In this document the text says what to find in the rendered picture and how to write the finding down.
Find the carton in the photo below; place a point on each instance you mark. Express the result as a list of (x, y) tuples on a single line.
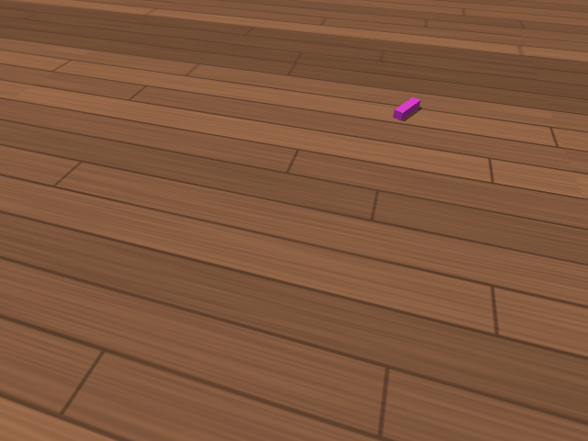
[(406, 108)]

